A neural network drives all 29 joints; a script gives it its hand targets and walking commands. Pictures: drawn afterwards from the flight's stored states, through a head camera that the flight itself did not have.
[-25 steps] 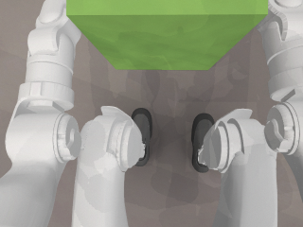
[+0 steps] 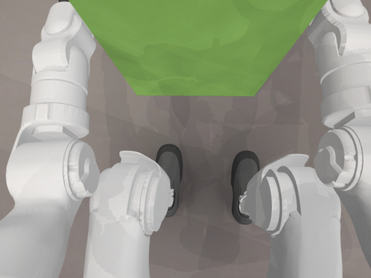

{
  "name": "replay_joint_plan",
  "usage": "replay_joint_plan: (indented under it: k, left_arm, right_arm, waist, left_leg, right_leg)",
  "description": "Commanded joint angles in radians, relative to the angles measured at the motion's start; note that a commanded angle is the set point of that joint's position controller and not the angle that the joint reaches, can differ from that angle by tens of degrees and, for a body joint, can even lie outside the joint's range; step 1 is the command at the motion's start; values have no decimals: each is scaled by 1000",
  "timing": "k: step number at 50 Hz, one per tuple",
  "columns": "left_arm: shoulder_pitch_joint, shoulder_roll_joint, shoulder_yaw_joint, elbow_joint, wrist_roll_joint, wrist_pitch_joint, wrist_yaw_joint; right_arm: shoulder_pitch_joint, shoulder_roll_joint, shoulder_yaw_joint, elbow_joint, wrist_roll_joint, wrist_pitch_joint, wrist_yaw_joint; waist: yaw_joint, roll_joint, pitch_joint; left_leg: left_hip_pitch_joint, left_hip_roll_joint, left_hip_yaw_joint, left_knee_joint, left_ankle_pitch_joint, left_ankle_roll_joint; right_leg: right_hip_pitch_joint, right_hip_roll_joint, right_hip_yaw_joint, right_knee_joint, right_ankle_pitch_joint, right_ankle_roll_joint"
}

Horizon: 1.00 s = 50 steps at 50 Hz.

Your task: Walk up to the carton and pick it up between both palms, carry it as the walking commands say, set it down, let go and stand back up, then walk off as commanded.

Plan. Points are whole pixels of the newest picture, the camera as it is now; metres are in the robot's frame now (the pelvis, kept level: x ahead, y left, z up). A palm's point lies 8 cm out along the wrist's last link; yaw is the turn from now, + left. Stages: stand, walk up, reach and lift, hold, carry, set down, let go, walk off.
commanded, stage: set down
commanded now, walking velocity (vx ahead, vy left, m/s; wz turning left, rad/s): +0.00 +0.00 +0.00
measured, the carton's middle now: (196, 15) +0.55 +0.02 -0.20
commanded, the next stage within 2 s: none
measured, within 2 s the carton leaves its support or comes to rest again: rests again in 1.32 s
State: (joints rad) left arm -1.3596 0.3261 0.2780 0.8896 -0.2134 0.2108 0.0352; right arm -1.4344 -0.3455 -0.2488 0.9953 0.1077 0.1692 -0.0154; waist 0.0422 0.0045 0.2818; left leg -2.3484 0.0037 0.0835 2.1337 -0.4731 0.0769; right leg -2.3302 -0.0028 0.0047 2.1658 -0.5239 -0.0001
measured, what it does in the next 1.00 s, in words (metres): stands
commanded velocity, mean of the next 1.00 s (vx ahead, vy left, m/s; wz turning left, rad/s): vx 0.00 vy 0.00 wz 0.00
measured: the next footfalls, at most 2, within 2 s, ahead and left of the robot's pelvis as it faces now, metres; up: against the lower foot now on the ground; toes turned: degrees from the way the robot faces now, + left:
none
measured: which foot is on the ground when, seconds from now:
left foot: down 0.00-1.00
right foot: down 0.00-1.00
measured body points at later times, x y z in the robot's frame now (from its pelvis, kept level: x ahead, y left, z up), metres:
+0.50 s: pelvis +0.00 +0.00 +0.00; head +0.37 -0.01 +0.26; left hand +0.56 +0.21 -0.15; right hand +0.58 -0.16 -0.16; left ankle +0.13 +0.09 -0.33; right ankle +0.12 -0.12 -0.33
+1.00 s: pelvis +0.00 +0.00 +0.00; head +0.36 +0.01 +0.27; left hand +0.54 +0.21 -0.16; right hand +0.56 -0.17 -0.16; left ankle +0.13 +0.09 -0.33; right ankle +0.12 -0.12 -0.33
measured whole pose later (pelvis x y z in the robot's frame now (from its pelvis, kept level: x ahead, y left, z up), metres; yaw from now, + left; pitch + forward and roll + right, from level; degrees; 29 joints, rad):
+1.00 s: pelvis +0.00 +0.00 +0.00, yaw +0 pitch +39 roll +0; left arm -1.29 0.34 0.11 0.96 -0.20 0.08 0.12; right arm -1.38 -0.33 -0.21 1.08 0.13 0.06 -0.12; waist 0.04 -0.02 0.26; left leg -2.34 0.00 0.08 2.13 -0.48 0.08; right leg -2.32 0.00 0.00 2.17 -0.53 0.00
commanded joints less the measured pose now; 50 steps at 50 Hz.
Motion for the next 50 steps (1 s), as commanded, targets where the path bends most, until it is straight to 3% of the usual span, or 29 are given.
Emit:
replay_joint_plan:
  k: [1,4,7,8,10,11,15,16,17,20,21,22,24,25,26,27,29,30,31,33,35,37,38,39,40,41,43,45,50]
  left_arm:
    - [-417,-1001,-444,-60,37,36,-284]
    - [-354,-996,-394,50,64,52,-293]
    - [-452,-973,-413,-46,27,43,-299]
    - [-426,-982,-421,-38,45,39,-296]
    - [-396,-954,-420,9,34,51,-296]
    - [-404,-958,-404,20,49,47,-301]
    - [-399,-936,-414,-18,34,36,-301]
    - [-367,-916,-380,29,63,37,-293]
    - [-418,-899,-404,-4,31,37,-295]
    - [-348,-876,-380,-6,57,26,-277]
    - [-318,-867,-374,75,58,33,-278]
    - [-332,-845,-358,50,81,25,-275]
    - [-336,-794,-353,7,83,9,-252]
    - [-332,-735,-346,48,65,10,-250]
    - [-313,-773,-344,61,68,16,-248]
    - [-355,-705,-335,24,47,-6,-233]
    - [-339,-694,-372,19,48,-20,-207]
    - [-317,-582,-325,23,53,-24,-191]
    - [-263,-475,-288,76,89,-36,-166]
    - [-278,-478,-287,39,35,-59,-140]
    - [-170,-270,-253,65,42,-83,-83]
    - [-166,-8,-161,-32,41,-122,-1]
    - [-53,37,-143,48,46,-131,27]
    - [-86,33,-173,58,10,-140,41]
    - [-70,23,-206,51,-26,-137,47]
    - [-93,64,-191,82,-27,-149,56]
    - [-61,82,-203,111,-55,-156,73]
    - [-106,136,-190,38,-57,-162,84]
    - [-149,145,-192,60,-70,-157,93]
  right_arm:
    - [-222,1045,270,-32,-22,57,262]
    - [-204,1020,250,33,-69,73,254]
    - [-190,995,234,12,-81,70,251]
    - [-220,1023,267,-15,-68,63,246]
    - [-160,995,238,44,-96,75,240]
    - [-158,1014,243,33,-98,76,243]
    - [-163,978,227,6,-122,65,233]
    - [-127,1024,240,34,-119,81,234]
    - [-214,966,233,-10,-102,67,229]
    - [-170,937,242,-25,-103,63,213]
    - [-106,866,200,85,-122,60,206]
    - [-133,884,195,60,-128,57,209]
    - [-139,823,196,57,-114,47,194]
    - [-110,787,180,94,-130,47,190]
    - [-132,717,159,74,-149,33,177]
    - [-130,727,179,74,-111,28,160]
    - [-132,667,168,52,-93,0,144]
    - [-75,619,160,87,-99,-1,124]
    - [-84,515,126,147,-104,-7,108]
    - [-85,521,175,69,-72,-32,100]
    - [-25,285,128,117,-64,-58,44]
    - [-32,5,89,53,-45,-96,-24]
    - [43,-63,58,97,-33,-104,-55]
    - [-44,-92,86,45,-12,-118,-62]
    - [-64,-80,114,-38,18,-129,-68]
    - [-84,-117,120,38,22,-126,-91]
    - [-66,-155,88,-10,53,-145,-109]
    - [-124,-161,115,-88,91,-154,-112]
    - [-55,-196,97,111,90,-138,-105]
  waist:
    - [-104,14,-1168]
    - [-110,-11,-1025]
    - [-141,-21,-1066]
    - [-108,-23,-1067]
    - [-136,-36,-1019]
    - [-104,-38,-1013]
    - [-158,-67,-1054]
    - [-96,-89,-1028]
    - [-150,-66,-1040]
    - [-99,-75,-1060]
    - [-128,-43,-953]
    - [-99,-68,-952]
    - [-87,7,-1015]
    - [-134,-84,-1006]
    - [-168,-49,-981]
    - [-111,-80,-1038]
    - [-134,-10,-1070]
    - [-128,-48,-1055]
    - [-82,-14,-985]
    - [-97,-76,-1113]
    - [-111,-31,-1099]
    - [-83,-18,-1174]
    - [-90,-7,-1152]
    - [-70,-27,-1172]
    - [-106,-93,-1231]
    - [-53,-44,-1186]
    - [-75,-41,-1237]
    - [-40,-36,-1281]
    - [-60,-34,-1138]
  left_leg:
    - [716,-95,-109,-153,140,-66]
    - [589,-99,-100,-157,87,-59]
    - [618,-99,-106,-156,98,-72]
    - [582,-86,-88,-142,118,-69]
    - [605,-89,-120,-163,66,-71]
    - [567,-91,-102,-155,59,-72]
    - [558,-94,-89,-136,65,-78]
    - [580,-88,-85,-154,78,-73]
    - [573,-69,-122,-165,45,-73]
    - [594,-82,-80,-126,117,-79]
    - [572,-81,-102,-168,37,-84]
    - [560,-81,-102,-171,56,-84]
    - [587,-80,-81,-144,78,-87]
    - [601,-71,-113,-156,65,-88]
    - [570,-85,-110,-165,50,-90]
    - [606,-72,-103,-149,59,-89]
    - [625,-68,-102,-134,131,-97]
    - [656,-60,-112,-156,94,-94]
    - [647,-59,-114,-175,103,-101]
    - [678,-61,-111,-148,131,-97]
    - [749,-45,-123,-162,168,-103]
    - [819,-52,-134,-163,193,-119]
    - [785,-42,-113,-169,158,-116]
    - [797,-43,-115,-174,170,-114]
    - [799,-36,-154,-183,173,-91]
    - [751,-38,-110,-161,194,-110]
    - [794,-31,-115,-169,207,-107]
    - [776,-20,-114,-172,201,-99]
    - [731,-19,-118,-199,120,-111]
  right_leg:
    - [390,84,-76,-119,122,-43]
    - [360,86,-70,-129,78,-40]
    - [379,83,-73,-129,101,-40]
    - [375,77,-61,-136,106,-38]
    - [359,73,-81,-121,72,-34]
    - [376,78,-67,-127,70,-35]
    - [440,78,-72,-133,81,-35]
    - [430,82,-71,-141,76,-24]
    - [427,64,-68,-125,88,-21]
    - [456,67,-62,-129,96,-23]
    - [402,65,-77,-134,46,-23]
    - [398,70,-67,-143,61,-20]
    - [425,70,-56,-132,80,-25]
    - [439,55,-76,-128,76,-10]
    - [433,57,-84,-129,74,-16]
    - [470,59,-59,-137,69,-17]
    - [452,60,-70,-120,138,-23]
    - [493,44,-68,-137,112,-9]
    - [432,53,-68,-136,101,-3]
    - [519,49,-73,-127,134,0]
    - [484,37,-80,-125,140,15]
    - [512,24,-80,-120,149,16]
    - [534,23,-67,-144,120,9]
    - [536,15,-72,-137,122,19]
    - [538,13,-87,-131,134,22]
    - [573,14,-43,-148,138,10]
    - [570,8,-56,-143,143,13]
    - [602,-2,-45,-142,167,4]
    - [482,-5,-55,-143,84,-5]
